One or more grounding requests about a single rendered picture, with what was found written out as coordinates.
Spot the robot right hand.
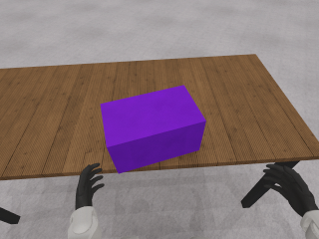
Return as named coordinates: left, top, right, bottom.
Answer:
left=263, top=163, right=319, bottom=217

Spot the left robot forearm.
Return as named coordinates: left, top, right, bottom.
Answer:
left=67, top=206, right=102, bottom=239

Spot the table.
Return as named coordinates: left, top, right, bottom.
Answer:
left=0, top=54, right=319, bottom=224

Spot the robot left hand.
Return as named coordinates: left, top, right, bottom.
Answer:
left=75, top=163, right=105, bottom=210

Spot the carton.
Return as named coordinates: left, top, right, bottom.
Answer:
left=101, top=85, right=206, bottom=174

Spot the right robot forearm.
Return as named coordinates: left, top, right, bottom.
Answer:
left=300, top=210, right=319, bottom=239

